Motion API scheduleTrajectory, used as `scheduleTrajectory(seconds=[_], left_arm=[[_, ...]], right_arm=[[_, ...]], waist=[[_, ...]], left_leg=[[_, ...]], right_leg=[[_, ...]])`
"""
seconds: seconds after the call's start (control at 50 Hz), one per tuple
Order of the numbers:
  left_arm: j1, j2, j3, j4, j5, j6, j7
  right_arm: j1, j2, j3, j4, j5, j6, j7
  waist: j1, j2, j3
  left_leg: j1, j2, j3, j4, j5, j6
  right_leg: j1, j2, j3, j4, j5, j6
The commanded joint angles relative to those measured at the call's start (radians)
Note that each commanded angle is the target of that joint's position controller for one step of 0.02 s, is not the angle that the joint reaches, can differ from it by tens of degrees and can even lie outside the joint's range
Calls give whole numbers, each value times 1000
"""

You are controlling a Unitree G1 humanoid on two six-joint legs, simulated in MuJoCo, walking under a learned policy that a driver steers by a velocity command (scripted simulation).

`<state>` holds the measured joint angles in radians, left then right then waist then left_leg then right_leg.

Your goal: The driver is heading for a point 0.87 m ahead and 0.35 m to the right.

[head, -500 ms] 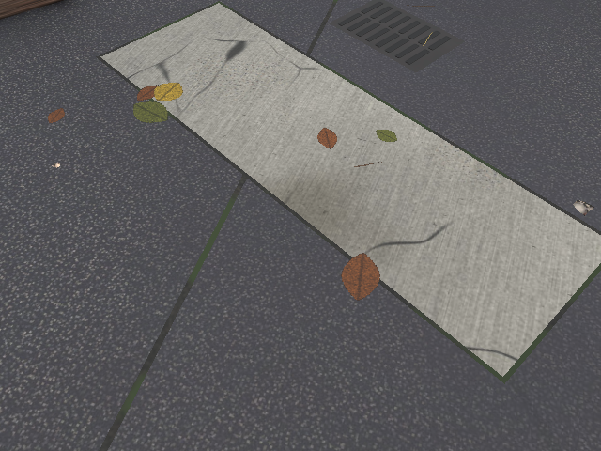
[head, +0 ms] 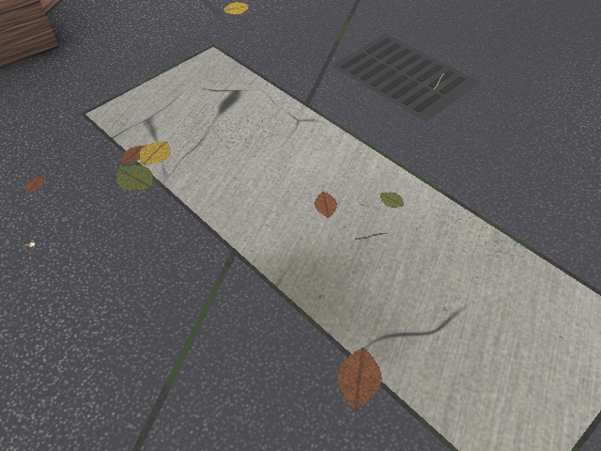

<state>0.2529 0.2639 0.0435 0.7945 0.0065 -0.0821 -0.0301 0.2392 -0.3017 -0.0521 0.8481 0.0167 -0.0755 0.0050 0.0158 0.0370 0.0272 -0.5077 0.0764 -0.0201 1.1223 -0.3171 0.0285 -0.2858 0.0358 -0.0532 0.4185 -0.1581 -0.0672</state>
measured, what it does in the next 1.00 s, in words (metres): walks ahead, turning right: left foot, then right foot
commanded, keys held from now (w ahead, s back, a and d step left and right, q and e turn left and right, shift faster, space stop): w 0.04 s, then w+e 0.96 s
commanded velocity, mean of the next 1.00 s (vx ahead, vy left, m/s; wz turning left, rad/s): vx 0.50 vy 0.00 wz -0.44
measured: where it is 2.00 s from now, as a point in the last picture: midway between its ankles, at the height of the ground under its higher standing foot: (438, 312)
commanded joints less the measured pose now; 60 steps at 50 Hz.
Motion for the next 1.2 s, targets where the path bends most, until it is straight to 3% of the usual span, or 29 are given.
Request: scheduleTrajectory(seconds=[0.02, 0.1, 0.16, 0.24, 0.3, 0.32, 0.34, 0.36, 0.38, 0.4, 0.42, 0.44, 0.48, 0.52, 0.56, 0.68, 0.78, 0.82, 0.84, 0.86, 0.88, 0.9, 0.92, 0.94, 0.96, 0.98, 1.0, 1.08, 1.2], left_arm=[[-10, 134, 34, -45, -3, -28, 4], [53, 153, 41, -9, -13, -18, 21], [102, 172, 47, 14, -22, -7, 33], [164, 174, 53, 44, -31, 12, 41], [151, 190, 64, 46, -31, 25, 51], [136, 189, 64, 42, -30, 30, 52], [130, 162, 54, 35, -25, 31, 51], [117, 102, 32, 2, -7, 31, 49], [246, 5, 6, -29, -24, 13, 47], [222, 104, 27, -12, -45, 5, 47], [135, 164, 46, -32, -55, 6, 47], [95, 156, 48, -39, -50, 10, 51], [79, 126, 55, -49, -38, 26, 46], [76, 86, 50, -62, -41, 48, 40], [42, 74, 48, -88, -34, 61, 40], [-120, 52, 33, -146, -30, 51, 5], [-225, 73, 35, -209, -28, 58, -20], [-175, 109, 53, -212, -24, 64, -22], [-70, 140, 74, -189, -25, 66, -20], [106, 198, 109, -137, -29, 71, -8], [229, 297, 138, -111, -37, 81, 15], [155, 358, 133, -152, -38, 64, 9], [161, 259, 103, -166, -32, 46, -5], [135, 219, 90, -158, -23, 30, -6], [73, 195, 81, -162, -22, 22, -6], [12, 161, 70, -173, -18, 20, 0], [-19, 152, 64, -188, -7, 20, 5], [12, 181, 72, -179, -16, 12, 30], [95, 194, 79, -140, -27, 23, 48]], right_arm=[[29, -55, -16, -50, -9, 9, -8], [-115, -38, -12, -96, -22, 1, -8], [-220, -22, -5, -122, -15, -13, 4], [-324, -33, -4, -155, -4, -31, 24], [-284, -76, -17, -150, -3, -45, 30], [-219, -94, -27, -132, -3, -49, 27], [-90, -135, -49, -95, -9, -53, 19], [83, -201, -67, -73, -27, -54, 9], [140, -268, -85, -51, -28, -38, 9], [128, -166, -59, -63, -20, -35, 10], [70, -108, -42, -70, -15, -34, 7], [10, -86, -34, -73, -19, -33, 7], [-58, -46, -24, -64, -31, -34, 7], [-76, -52, -30, -52, -29, -42, 6], [-75, -80, -41, -37, -27, -48, 2], [-40, -133, -56, -14, -21, -32, -12], [19, -179, -72, 11, 5, 0, -14], [5, -209, -81, 7, 16, 13, -17], [-8, -216, -84, 3, 22, 22, -18], [-8, -192, -74, -1, 19, 25, -20], [25, -109, -44, -25, -28, 19, -18], [64, -26, -13, -85, -33, -14, -6], [-55, -127, -32, -93, 8, -47, 6], [-110, -139, -34, -115, 32, -63, 11], [-105, -122, -31, -104, 15, -68, 3], [-91, -131, -38, -90, -10, -63, -4], [-71, -132, -41, -86, -14, -51, -2], [-119, -90, -34, -108, -33, -20, -5], [-311, -53, -14, -171, -17, -31, 12]], waist=[[-29, -112, -49], [3, -83, -4], [38, -88, 17], [63, -102, 35], [22, -135, 14], [-18, -142, -17], [-75, -126, -104], [-145, -32, -264], [-84, 264, -387], [-110, 207, -352], [-113, 135, -215], [-87, 74, -143], [-37, 89, -61], [-18, 82, -32], [-12, 50, -8], [-61, 12, 29], [-79, 14, 61], [-31, 44, 10], [35, 41, -51], [121, 12, -141], [135, -184, -219], [30, -358, -350], [106, -184, -341], [93, -150, -214], [43, -56, -137], [5, -57, -104], [-22, -86, -89], [-25, -68, -54], [48, -114, -2]], left_leg=[[-126, 69, -44, -59, 96, -17], [-178, 55, -35, -306, 293, -48], [-126, 12, -16, -487, 404, -60], [-92, -22, -26, -607, 391, -54], [9, -37, -33, -659, 297, -26], [109, -50, -15, -685, 273, -9], [306, -42, -12, -690, 272, 23], [597, 127, -173, -647, 252, 86], [917, 351, -596, -732, 60, 227], [874, 339, -678, -805, -100, 221], [754, 306, -517, -824, -95, 176], [629, 267, -401, -846, -1, 153], [454, 209, -241, -908, 129, 137], [383, 200, -150, -959, 202, 149], [367, 207, -82, -987, 270, 163], [413, 180, 121, -999, 355, 138], [561, 227, 181, -930, 449, 104], [594, 226, 216, -791, 758, 83], [578, 206, 243, -634, 889, 66], [470, 163, 270, -403, 870, 32], [180, 98, 275, -58, 357, -21], [-187, -109, 86, 235, -284, -64], [-291, -63, -65, 286, -242, -39], [-337, -27, -51, 246, -156, -12], [-282, 17, -56, 156, -77, -8], [-207, 48, -62, 65, -28, -14], [-145, 61, -66, 29, 4, -21], [-128, 31, -40, -161, 135, -81], [-39, -46, -36, -536, 420, -95]], right_leg=[[120, -267, 271, -271, 136, -177], [145, -231, 204, -294, 195, -162], [148, -208, 179, -285, 162, -142], [215, -240, 231, -218, 138, -137], [256, -268, 288, -138, 174, -111], [245, -252, 284, -75, 244, -96], [199, -194, 250, 71, 306, -68], [29, -118, 198, 364, 129, -30], [-353, 23, 109, 694, -388, 34], [-460, -32, 203, 834, -431, 36], [-505, -72, 196, 861, -343, 31], [-474, -114, 172, 844, -261, 36], [-397, -165, 172, 773, -170, 43], [-365, -182, 156, 739, -141, 51], [-394, -189, 156, 681, -87, 62], [-369, -170, 82, 366, 167, 57], [-366, -136, 22, 238, 73, 9], [-253, -75, -34, 226, -29, -30], [-112, -27, -65, 195, -38, -58], [147, 23, -66, 149, 13, -96], [432, -160, 226, 133, 53, -166], [664, -357, 818, -65, -222, -361], [645, -370, 832, -158, -265, -318], [542, -342, 698, -152, -204, -279], [392, -298, 583, -146, -89, -246], [278, -260, 491, -151, 12, -222], [201, -237, 454, -171, 72, -216], [100, -194, 357, -211, 207, -224], [53, -143, 321, -193, 66, -153]])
